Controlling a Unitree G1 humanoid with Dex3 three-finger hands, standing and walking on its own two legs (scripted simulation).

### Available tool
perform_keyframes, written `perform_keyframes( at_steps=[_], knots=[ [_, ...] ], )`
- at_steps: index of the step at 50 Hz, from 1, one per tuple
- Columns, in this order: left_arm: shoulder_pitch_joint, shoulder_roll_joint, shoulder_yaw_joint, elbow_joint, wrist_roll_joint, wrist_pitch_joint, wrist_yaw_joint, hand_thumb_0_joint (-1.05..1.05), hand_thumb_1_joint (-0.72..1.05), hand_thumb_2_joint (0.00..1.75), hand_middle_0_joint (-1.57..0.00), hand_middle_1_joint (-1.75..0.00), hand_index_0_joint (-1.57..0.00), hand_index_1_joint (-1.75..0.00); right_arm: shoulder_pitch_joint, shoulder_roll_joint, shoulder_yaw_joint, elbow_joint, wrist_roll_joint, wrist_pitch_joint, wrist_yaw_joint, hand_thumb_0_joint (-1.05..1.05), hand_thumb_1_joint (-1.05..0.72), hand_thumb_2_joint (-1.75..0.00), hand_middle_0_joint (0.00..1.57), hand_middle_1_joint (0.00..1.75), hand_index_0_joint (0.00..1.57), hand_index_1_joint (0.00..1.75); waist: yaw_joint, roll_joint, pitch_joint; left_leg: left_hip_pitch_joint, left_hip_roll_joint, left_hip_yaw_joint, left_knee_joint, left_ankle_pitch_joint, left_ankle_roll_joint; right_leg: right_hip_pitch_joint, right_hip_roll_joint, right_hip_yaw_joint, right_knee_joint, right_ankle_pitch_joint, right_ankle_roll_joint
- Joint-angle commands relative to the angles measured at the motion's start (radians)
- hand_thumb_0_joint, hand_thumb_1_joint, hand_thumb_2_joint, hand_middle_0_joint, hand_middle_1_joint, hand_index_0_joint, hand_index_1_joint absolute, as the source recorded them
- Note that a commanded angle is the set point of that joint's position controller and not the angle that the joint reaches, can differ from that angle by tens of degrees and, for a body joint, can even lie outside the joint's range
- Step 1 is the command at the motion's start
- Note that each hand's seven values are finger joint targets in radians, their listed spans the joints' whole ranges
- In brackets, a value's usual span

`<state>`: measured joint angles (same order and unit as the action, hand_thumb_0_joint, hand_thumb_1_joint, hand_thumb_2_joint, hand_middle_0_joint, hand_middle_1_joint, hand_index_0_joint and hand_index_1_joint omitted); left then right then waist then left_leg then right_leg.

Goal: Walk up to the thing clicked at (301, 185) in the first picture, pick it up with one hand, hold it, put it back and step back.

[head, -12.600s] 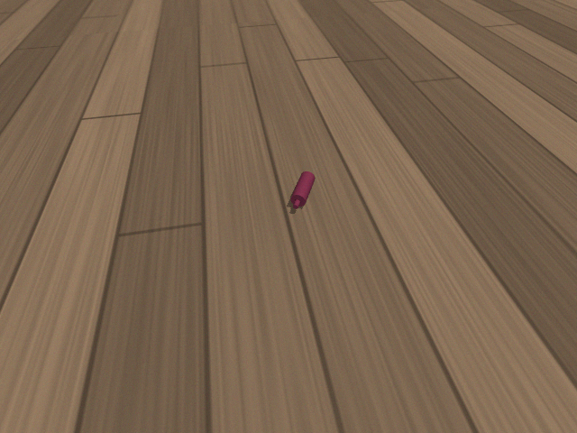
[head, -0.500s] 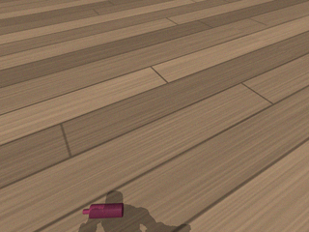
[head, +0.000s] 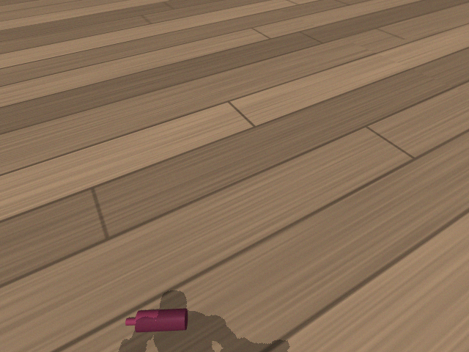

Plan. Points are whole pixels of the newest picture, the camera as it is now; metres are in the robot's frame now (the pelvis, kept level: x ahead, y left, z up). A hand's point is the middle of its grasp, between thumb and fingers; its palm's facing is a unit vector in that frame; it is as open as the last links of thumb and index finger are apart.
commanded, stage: stand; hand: left
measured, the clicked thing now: (156, 320) +0.42 +0.35 -0.74
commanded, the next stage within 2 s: walk up in 0.92 s
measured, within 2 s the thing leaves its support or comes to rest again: neither
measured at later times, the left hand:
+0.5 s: hand out of the picture +0.07 +0.26 -0.16, palm faces -0.02 -0.93 -0.36, open 7.4 cm
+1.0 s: hand out of the picture +0.07 +0.26 -0.15, palm faces +0.00 -0.92 -0.38, open 7.4 cm
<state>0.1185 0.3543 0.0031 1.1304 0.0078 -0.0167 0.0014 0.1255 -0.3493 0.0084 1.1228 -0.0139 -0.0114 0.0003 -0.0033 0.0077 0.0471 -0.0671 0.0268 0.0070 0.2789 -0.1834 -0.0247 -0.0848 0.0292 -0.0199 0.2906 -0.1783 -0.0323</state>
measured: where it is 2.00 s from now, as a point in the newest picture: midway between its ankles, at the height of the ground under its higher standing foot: outside the picture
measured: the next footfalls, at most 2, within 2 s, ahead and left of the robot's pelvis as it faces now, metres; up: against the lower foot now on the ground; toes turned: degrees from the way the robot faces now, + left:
left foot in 1.26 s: +0.03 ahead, +0.23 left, +0.00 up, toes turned -1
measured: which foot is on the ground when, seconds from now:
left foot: down 0.00-0.96, up 0.98-1.00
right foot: down 0.00-1.00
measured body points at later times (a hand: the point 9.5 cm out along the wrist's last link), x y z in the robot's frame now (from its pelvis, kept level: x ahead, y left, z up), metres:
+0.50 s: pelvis +0.00 +0.00 +0.00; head +0.01 +0.00 +0.45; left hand +0.07 +0.30 -0.13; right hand +0.07 -0.30 -0.14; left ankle -0.02 +0.13 -0.75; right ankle -0.01 -0.10 -0.75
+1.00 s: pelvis +0.00 +0.00 +0.00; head +0.01 -0.01 +0.45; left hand +0.07 +0.31 -0.13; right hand +0.07 -0.30 -0.14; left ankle -0.02 +0.13 -0.75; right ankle -0.01 -0.10 -0.75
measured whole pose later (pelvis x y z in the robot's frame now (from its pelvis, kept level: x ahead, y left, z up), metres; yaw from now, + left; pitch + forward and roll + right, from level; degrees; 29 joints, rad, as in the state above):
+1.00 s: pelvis +0.00 +0.00 +0.00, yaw +0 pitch -2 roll +0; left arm 0.13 0.34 0.03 1.11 0.02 -0.04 0.02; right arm 0.13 -0.38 -0.02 1.09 -0.04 0.03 0.02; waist 0.01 0.04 0.06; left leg -0.12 0.03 0.00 0.42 -0.29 0.00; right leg -0.10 0.03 -0.02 0.32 -0.19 -0.03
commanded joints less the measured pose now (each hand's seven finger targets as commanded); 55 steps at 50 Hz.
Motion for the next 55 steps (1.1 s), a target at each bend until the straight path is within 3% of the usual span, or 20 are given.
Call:
perform_keyframes(
  at_steps=[1,6,16,24,27,35,45,46,47,49,50,51,54,55],
  knots=[
    [-0.036,0.216,0.037,-0.059,0.001,-0.021,0.014,0.0,0.9,0.9,-0.2,-0.3,-0.2,-0.3,-0.029,-0.208,-0.041,-0.057,0.003,-0.017,-0.015,0.0,-0.9,-0.9,0.2,0.3,0.2,0.3,-0.001,0.001,-0.063,-0.001,0.118,-0.089,-0.026,0.144,0.041,0.013,-0.161,0.12,-0.04,0.195,0.004],
    [-0.035,0.214,0.037,-0.058,-0.003,-0.019,0.012,0.0,0.9,0.9,-0.2,-0.3,-0.2,-0.3,-0.023,-0.208,-0.039,-0.054,0.002,-0.018,-0.014,0.0,-0.9,-0.9,0.2,0.3,0.2,0.3,0.002,0.002,-0.058,-0.004,0.116,-0.089,-0.031,0.139,0.04,0.005,-0.161,0.122,-0.036,0.177,0.003],
    [-0.024,0.213,0.033,-0.056,-0.001,-0.025,0.015,0.0,0.9,0.9,-0.2,-0.3,-0.2,-0.3,-0.024,-0.211,-0.042,-0.055,0.004,-0.017,-0.014,0.0,-0.9,-0.9,0.2,0.3,0.2,0.3,-0.001,-0.006,-0.083,0.022,0.117,-0.086,-0.014,0.183,0.044,0.021,-0.166,0.118,-0.034,0.258,0.005],
    [-0.029,0.216,0.038,-0.055,-0.002,-0.021,0.015,0.0,0.9,0.9,-0.2,-0.3,-0.2,-0.3,-0.023,-0.206,-0.04,-0.058,0.004,-0.016,-0.015,0.0,-0.9,-0.9,0.2,0.3,0.2,0.3,-0.002,-0.007,-0.057,0.004,0.117,-0.086,-0.024,0.157,0.04,0.011,-0.163,0.12,-0.035,0.21,0.003],
    [-0.031,0.214,0.037,-0.06,0.0,-0.022,0.015,0.0,0.9,0.9,-0.2,-0.3,-0.2,-0.3,-0.028,-0.212,-0.043,-0.062,0.003,-0.017,-0.016,0.0,-0.9,-0.9,0.2,0.3,0.2,0.3,0.0,0.005,-0.083,0.017,0.119,-0.083,-0.016,0.186,0.042,0.025,-0.164,0.116,-0.028,0.245,0.003],
    [-0.032,0.214,0.037,-0.058,-0.003,-0.02,0.013,0.0,0.9,0.9,-0.2,-0.3,-0.2,-0.3,-0.023,-0.208,-0.04,-0.058,0.003,-0.018,-0.015,0.0,-0.9,-0.9,0.2,0.3,0.2,0.3,0.003,0.006,-0.062,-0.004,0.118,-0.087,-0.031,0.158,0.04,0.021,-0.163,0.12,-0.032,0.206,0.0],
    [-0.032,0.214,0.037,-0.056,-0.001,-0.022,0.014,0.0,0.9,0.9,-0.2,-0.3,-0.2,-0.3,-0.021,-0.208,-0.041,-0.059,0.004,-0.018,-0.015,0.0,-0.9,-0.9,0.2,0.3,0.2,0.3,-0.001,-0.009,-0.071,0.012,0.118,-0.086,-0.026,0.161,0.044,0.018,-0.164,0.121,-0.035,0.228,0.002],
    [0.042,0.292,0.084,-0.05,0.004,-0.036,0.031,0.0,0.9,0.9,-0.2,-0.3,-0.2,-0.3,-0.036,-0.282,-0.09,-0.087,-0.025,0.014,-0.001,0.0,-0.9,-0.9,0.2,0.3,0.2,0.3,0.038,0.055,-0.057,-0.062,0.06,-0.035,0.083,0.153,0.059,0.075,-0.207,0.161,-0.017,0.283,-0.017],
    [0.085,0.316,0.093,-0.048,0.004,-0.038,0.042,0.0,0.9,0.9,-0.2,-0.3,-0.2,-0.3,-0.039,-0.247,-0.085,-0.107,-0.026,0.026,0.004,0.0,-0.9,-0.9,0.2,0.3,0.2,0.3,0.044,0.015,-0.076,-0.12,0.038,-0.013,0.131,0.094,0.052,0.131,-0.251,0.206,-0.001,0.347,-0.034],
    [0.093,0.321,0.108,-0.072,0.017,-0.039,0.058,0.0,0.9,0.9,-0.2,-0.3,-0.2,-0.3,-0.043,-0.205,-0.085,-0.14,-0.031,0.047,0.01,0.0,-0.9,-0.9,0.2,0.3,0.2,0.3,0.065,-0.071,-0.054,-0.242,-0.009,-0.036,0.338,-0.311,0.042,0.14,-0.371,0.325,-0.019,0.38,-0.147],
    [0.086,0.327,0.116,-0.091,0.022,-0.042,0.065,0.0,0.9,0.9,-0.2,-0.3,-0.2,-0.3,-0.04,-0.211,-0.094,-0.167,-0.037,0.058,0.015,0.0,-0.9,-0.9,0.2,0.3,0.2,0.3,0.062,-0.064,-0.038,-0.274,0.007,-0.098,0.466,-0.36,0.039,0.089,-0.429,0.365,-0.023,0.346,-0.201],
    [0.053,0.31,0.116,-0.119,0.024,-0.042,0.067,0.0,0.9,0.9,-0.2,-0.3,-0.2,-0.3,-0.017,-0.211,-0.101,-0.176,-0.036,0.066,0.019,0.0,-0.9,-0.9,0.2,0.3,0.2,0.3,0.042,-0.073,-0.026,-0.292,0.025,-0.133,0.538,-0.368,0.039,0.049,-0.438,0.356,-0.023,0.307,-0.226],
    [-0.006,0.275,0.108,-0.169,0.029,-0.042,0.066,0.0,0.9,0.9,-0.2,-0.3,-0.2,-0.3,0.031,-0.211,-0.117,-0.192,-0.029,0.078,0.035,0.0,-0.9,-0.9,0.2,0.3,0.2,0.3,0.004,-0.115,0.016,-0.284,0.014,-0.171,0.62,-0.321,0.033,-0.064,-0.349,0.239,-0.037,0.201,-0.197],
    [0.005,0.285,0.111,-0.176,0.033,-0.041,0.063,0.0,0.9,0.9,-0.2,-0.3,-0.2,-0.3,0.029,-0.212,-0.121,-0.204,-0.03,0.08,0.039,0.0,-0.9,-0.9,0.2,0.3,0.2,0.3,0.008,-0.129,0.012,-0.293,0.014,-0.166,0.616,-0.317,0.027,-0.059,-0.334,0.22,-0.026,0.199,-0.195]
  ],
)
